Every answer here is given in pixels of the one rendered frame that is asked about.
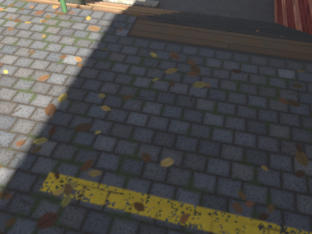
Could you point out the stairs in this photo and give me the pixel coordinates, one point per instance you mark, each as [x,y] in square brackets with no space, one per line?
[233,23]

